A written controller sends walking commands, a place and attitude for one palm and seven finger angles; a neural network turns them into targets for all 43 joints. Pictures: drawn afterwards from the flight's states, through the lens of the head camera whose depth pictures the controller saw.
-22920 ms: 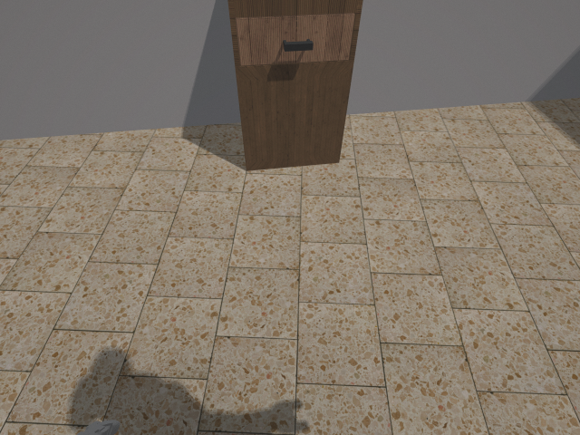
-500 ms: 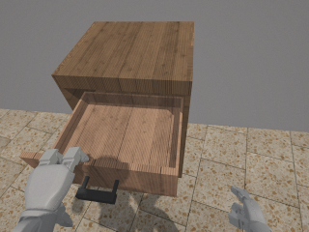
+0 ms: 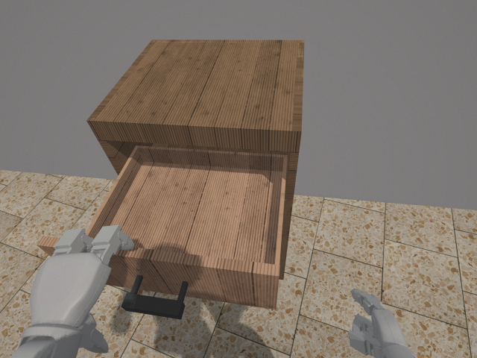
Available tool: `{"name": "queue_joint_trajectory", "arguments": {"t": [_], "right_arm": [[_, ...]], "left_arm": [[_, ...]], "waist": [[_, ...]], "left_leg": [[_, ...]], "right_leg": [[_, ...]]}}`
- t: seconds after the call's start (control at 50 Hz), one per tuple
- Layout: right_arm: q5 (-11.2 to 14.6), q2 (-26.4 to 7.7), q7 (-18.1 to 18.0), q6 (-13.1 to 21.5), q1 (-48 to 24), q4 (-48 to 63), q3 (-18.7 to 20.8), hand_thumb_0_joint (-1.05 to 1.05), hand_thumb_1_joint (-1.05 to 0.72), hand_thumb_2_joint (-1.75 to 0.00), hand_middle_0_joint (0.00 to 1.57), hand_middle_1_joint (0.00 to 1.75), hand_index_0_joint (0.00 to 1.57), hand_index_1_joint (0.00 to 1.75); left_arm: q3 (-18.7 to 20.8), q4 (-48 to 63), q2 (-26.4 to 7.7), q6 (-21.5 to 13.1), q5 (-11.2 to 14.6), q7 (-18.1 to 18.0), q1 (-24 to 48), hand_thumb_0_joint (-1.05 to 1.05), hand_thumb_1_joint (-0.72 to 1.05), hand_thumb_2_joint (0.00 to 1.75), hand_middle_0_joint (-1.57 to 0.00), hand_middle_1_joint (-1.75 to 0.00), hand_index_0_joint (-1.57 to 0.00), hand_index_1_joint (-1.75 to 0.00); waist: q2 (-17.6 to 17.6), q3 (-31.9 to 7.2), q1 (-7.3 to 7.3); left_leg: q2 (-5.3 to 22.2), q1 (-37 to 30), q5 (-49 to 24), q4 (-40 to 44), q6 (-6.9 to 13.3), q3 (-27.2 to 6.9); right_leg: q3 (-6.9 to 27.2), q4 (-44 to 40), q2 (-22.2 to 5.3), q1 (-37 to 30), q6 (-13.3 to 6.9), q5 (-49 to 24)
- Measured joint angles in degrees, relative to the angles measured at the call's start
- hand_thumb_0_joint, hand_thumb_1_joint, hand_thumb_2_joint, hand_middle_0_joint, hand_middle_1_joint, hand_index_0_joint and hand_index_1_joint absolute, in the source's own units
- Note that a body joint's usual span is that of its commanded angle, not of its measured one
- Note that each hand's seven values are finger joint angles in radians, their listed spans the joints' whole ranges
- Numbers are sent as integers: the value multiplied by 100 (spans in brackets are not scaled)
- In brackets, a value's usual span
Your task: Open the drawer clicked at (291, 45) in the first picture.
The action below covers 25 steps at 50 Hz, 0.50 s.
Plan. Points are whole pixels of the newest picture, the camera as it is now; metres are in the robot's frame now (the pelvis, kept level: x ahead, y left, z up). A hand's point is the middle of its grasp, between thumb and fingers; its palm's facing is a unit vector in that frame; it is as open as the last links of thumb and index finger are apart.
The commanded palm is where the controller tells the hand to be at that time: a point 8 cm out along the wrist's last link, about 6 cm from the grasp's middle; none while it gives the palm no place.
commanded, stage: draw the hand back to the body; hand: left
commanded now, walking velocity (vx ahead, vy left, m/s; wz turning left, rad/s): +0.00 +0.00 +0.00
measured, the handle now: (157, 294) +0.24 +0.21 -0.09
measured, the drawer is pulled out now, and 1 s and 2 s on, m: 0.30 0.30 0.30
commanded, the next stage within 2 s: step back with the hand held close in 1.34 s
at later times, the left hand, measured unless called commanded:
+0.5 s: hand (101, 273) +0.19 +0.22 +0.12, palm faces +0.30 -0.81 -0.50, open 13.6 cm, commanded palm +0.15 +0.26 +0.16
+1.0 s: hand (65, 258) +0.19 +0.24 +0.17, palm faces +0.43 -0.80 -0.42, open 9.8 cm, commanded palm +0.13 +0.28 +0.19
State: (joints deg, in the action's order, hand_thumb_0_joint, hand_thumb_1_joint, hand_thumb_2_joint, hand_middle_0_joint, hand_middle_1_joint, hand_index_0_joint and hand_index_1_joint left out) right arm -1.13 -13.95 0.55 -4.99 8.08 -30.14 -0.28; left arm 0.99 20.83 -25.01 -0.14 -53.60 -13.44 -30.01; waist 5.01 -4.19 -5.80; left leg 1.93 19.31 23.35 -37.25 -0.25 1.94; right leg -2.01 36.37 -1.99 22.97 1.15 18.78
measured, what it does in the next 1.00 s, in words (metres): stands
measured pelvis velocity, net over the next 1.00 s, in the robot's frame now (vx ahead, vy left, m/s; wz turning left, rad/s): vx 0.02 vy -0.01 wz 0.05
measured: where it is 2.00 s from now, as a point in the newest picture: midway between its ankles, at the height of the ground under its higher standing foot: outside the picture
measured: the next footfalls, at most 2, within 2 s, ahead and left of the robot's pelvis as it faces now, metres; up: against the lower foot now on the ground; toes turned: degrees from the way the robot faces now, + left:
none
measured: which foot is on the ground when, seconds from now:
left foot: down 0.00-1.00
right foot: down 0.00-1.00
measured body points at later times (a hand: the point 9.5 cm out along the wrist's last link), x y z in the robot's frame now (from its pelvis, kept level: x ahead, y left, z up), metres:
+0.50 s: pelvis +0.01 +0.00 +0.01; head +0.02 -0.02 +0.46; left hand +0.17 +0.26 +0.15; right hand +0.22 -0.20 -0.07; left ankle -0.05 +0.12 -0.72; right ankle -0.01 -0.13 -0.72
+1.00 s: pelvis +0.02 -0.01 +0.02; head +0.02 -0.02 +0.47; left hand +0.16 +0.28 +0.19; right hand +0.23 -0.21 -0.06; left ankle -0.05 +0.12 -0.72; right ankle -0.01 -0.13 -0.72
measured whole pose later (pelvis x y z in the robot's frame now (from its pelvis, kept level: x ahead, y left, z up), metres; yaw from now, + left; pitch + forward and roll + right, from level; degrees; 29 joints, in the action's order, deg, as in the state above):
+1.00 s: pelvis +0.02 -0.01 +0.02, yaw +3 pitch -1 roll -1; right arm 0.6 -12.2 -5.3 8.3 8.9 -35.1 -1.0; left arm 15.4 29.8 -18.0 -4.5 1.5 -6.9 -31.6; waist 3.5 0.6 -3.9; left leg 1.7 5.4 18.9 -25.4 -0.9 -0.8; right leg -5.2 24.5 -2.0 7.7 0.9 15.5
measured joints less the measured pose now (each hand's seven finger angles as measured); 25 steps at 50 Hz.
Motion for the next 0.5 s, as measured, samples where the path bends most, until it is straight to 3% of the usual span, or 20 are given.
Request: {"name": "queue_joint_trajectory", "arguments": {"t": [0.36,0.4,0.42,0.44,0.46,0.5], "right_arm": [[62,-77,-49,-67,63,149,-37,1,-90,-90,20,30,20,30],[178,-28,-178,169,51,133,-31,2,-90,-90,20,30,21,30],[215,21,-278,356,90,128,-42,2,-91,-90,20,30,21,30],[225,78,-381,539,154,114,-63,2,-91,-90,20,30,21,30],[216,134,-472,708,231,84,-92,2,-91,-90,20,30,21,30],[181,231,-593,983,370,-24,-162,2,-91,-90,20,30,20,30]], "left_arm": [[419,512,-377,-28,337,361,-315,0,-49,30,-32,-120,-32,-120],[535,506,-20,-110,2272,455,-292,0,-48,30,-32,-119,-32,-120],[569,490,238,-131,3080,490,-278,0,-48,30,-32,-119,-32,-119],[578,483,468,-147,3690,510,-261,0,-47,31,-32,-118,-32,-119],[570,491,650,-159,4138,515,-243,0,-46,31,-32,-118,-32,-118],[560,539,870,-196,4695,505,-205,0,-42,33,-32,-115,-32,-116]], "waist": [[41,66,-30],[71,277,88],[62,355,142],[34,401,181],[-5,423,207],[-93,425,236]], "left_leg": [[-12,-254,-93,271,21,-21],[-44,-463,-109,332,35,-66],[-62,-580,-121,385,39,-82],[-80,-695,-138,451,40,-100],[-94,-806,-158,525,37,-122],[-104,-1007,-198,671,23,-168]], "right_leg": [[-33,-337,-4,-301,36,-117],[-77,-391,-35,-531,46,-112],[-95,-422,-54,-648,52,-104],[-114,-461,-71,-761,57,-95],[-137,-510,-85,-872,60,-90],[-189,-625,-94,-1082,55,-91]]}}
